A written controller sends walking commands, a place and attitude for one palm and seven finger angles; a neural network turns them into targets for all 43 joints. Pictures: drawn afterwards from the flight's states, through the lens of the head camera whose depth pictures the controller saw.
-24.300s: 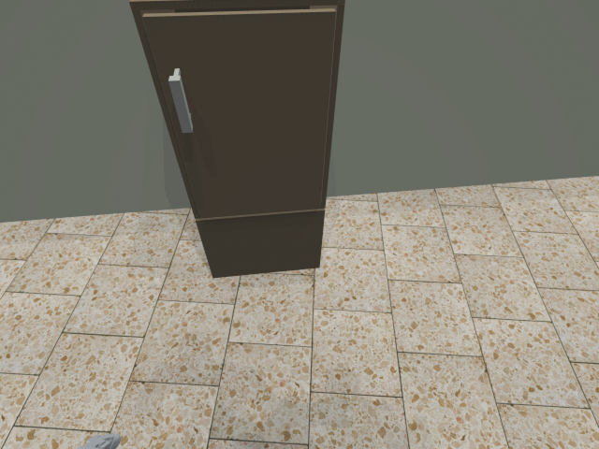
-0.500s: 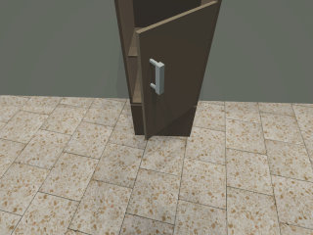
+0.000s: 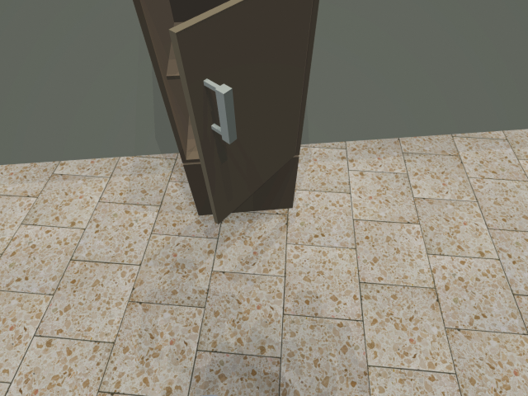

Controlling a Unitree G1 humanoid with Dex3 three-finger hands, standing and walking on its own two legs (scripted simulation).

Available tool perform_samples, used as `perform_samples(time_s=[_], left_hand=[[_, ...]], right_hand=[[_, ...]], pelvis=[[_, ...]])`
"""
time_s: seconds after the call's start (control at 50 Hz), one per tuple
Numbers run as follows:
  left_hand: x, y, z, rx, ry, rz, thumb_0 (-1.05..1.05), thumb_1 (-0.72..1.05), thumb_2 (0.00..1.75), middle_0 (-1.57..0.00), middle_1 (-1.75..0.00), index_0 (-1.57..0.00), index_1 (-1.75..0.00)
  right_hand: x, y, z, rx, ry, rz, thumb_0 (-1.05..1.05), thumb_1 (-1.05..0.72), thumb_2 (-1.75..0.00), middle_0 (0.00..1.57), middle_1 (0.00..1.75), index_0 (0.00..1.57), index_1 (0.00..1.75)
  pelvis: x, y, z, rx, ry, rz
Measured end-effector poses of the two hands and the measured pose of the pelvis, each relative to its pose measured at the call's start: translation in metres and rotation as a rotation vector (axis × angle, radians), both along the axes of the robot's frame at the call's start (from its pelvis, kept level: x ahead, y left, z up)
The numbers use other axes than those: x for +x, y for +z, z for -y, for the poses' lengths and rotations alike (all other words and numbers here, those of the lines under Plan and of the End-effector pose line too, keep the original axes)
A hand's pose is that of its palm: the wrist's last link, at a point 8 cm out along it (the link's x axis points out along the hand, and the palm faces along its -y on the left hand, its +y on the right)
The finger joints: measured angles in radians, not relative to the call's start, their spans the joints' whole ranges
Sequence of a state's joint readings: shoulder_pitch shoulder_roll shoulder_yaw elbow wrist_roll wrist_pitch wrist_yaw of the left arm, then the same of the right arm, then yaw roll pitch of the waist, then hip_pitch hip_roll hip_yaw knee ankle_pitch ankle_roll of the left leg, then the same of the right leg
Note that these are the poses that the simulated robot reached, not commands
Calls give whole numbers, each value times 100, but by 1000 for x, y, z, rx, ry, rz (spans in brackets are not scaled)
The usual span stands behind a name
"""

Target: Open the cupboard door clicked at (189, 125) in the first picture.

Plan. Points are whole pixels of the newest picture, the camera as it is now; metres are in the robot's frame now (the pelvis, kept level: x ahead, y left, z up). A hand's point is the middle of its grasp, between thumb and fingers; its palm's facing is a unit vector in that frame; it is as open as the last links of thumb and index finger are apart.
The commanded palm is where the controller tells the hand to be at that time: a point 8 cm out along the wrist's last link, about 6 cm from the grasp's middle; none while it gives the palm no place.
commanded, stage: walk to a spot facing it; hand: left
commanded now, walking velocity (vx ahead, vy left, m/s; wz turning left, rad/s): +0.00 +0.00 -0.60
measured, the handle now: (219, 111) +0.62 +0.14 +0.04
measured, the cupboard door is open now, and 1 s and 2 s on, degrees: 44 44 44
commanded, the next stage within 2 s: none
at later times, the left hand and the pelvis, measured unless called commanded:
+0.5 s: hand out of the picture +0.09 +0.18 -0.16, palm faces -0.20 -0.95 -0.24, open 7.4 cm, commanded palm none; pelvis +0.01 -0.01 +0.01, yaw -17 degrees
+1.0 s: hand (224, 339) +0.23 +0.10 -0.16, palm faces -0.58 -0.77 -0.28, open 7.4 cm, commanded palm none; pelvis +0.01 -0.01 -0.01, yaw -36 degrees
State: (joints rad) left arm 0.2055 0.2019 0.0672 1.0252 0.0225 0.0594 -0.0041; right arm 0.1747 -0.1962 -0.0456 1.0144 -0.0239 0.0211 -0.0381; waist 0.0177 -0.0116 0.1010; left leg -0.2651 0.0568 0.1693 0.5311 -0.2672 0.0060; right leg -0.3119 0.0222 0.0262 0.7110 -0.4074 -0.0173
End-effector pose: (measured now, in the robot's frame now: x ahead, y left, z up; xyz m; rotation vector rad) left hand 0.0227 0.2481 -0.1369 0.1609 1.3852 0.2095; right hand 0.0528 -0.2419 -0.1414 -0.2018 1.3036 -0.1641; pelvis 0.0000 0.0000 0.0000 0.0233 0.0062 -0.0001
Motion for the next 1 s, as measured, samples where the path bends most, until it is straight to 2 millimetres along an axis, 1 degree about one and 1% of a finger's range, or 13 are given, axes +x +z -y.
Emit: perform_samples(time_s=[0.14, 0.2, 0.3, 0.4, 0.48, 0.54, 0.58, 0.68, 0.76, 0.84, 0.92, 0.96, 1.0], left_hand=[[36, 6, 15, 51, -90, 78, 0, 91, 90, -20, -30, -20, -30], [41, 12, 22, 61, -115, 75, 0, 91, 90, -20, -30, -20, -30], [47, 17, 31, 52, -171, 44, 0, 91, 90, -20, -30, -20, -30], [58, 16, 33, 27, -223, 36, 0, 91, 90, -21, -30, -20, -30], [72, 10, 26, 8, -261, 39, 0, 91, 90, -21, -30, -20, -30], [86, 2, 16, -7, -293, 41, 1, 91, 90, -21, -30, -20, -30], [100, -7, 9, -20, -314, 50, 1, 91, 90, -21, -30, -20, -30], [140, -3, 7, -36, -395, 98, 1, 91, 90, -20, -30, -20, -30], [170, 6, 19, -46, -472, 132, 1, 91, 90, -20, -30, -20, -30], [196, 11, 46, -46, -579, 149, 1, 91, 90, -20, -30, -20, -30], [218, 11, 84, -34, -685, 195, 1, 91, 90, -20, -30, -20, -30], [224, 9, 99, -22, -726, 222, 1, 91, 90, -20, -30, -20, -30], [224, 11, 110, -17, -755, 222, 0, 91, 90, -20, -30, -20, -30]], right_hand=[[-21, -19, 26, 28, -78, -24, 0, -91, -89, 20, 30, 20, 30], [-20, -14, 36, 23, -114, -22, 0, -91, -89, 20, 30, 20, 30], [-6, 3, 45, 10, -172, 59, 0, -91, -89, 20, 29, 20, 30], [9, 15, 43, -6, -212, 136, 0, -91, -89, 20, 29, 19, 30], [18, 24, 35, -23, -237, 185, 0, -91, -89, 20, 29, 19, 30], [19, 29, 25, -46, -260, 216, 0, -91, -89, 20, 30, 20, 30], [13, 27, 20, -74, -269, 233, 0, -91, -89, 20, 30, 20, 30], [-28, 34, 3, -90, -296, 144, 0, -91, -89, 20, 30, 20, 30], [-70, 34, -5, -82, -375, 71, 0, -90, -89, 20, 30, 20, 30], [-115, 27, -8, -63, -480, 16, 0, -90, -89, 20, 30, 20, 30], [-161, 8, -5, -34, -583, -34, 0, -90, -89, 20, 30, 20, 30], [-179, -2, -2, -24, -631, -64, 0, -90, -89, 20, 30, 20, 30], [-189, -3, 0, -27, -671, -82, 0, -91, -89, 20, 30, 20, 30]], pelvis=[[-1, -9, 21, 7, -72, -4], [-2, -4, 25, 4, -103, -3], [1, 6, 27, 12, -174, -16], [5, 9, 21, 8, -238, -25], [8, 9, 10, 2, -286, -31], [12, 5, -1, -7, -321, -39], [15, -2, -10, -35, -335, -50], [16, 5, -16, -44, -395, -38], [16, 10, -16, -55, -453, -36], [15, 8, -10, -52, -517, -33], [11, -4, 5, -30, -574, -27], [8, -10, 9, -22, -606, -26], [6, -8, 10, -24, -632, -21]])
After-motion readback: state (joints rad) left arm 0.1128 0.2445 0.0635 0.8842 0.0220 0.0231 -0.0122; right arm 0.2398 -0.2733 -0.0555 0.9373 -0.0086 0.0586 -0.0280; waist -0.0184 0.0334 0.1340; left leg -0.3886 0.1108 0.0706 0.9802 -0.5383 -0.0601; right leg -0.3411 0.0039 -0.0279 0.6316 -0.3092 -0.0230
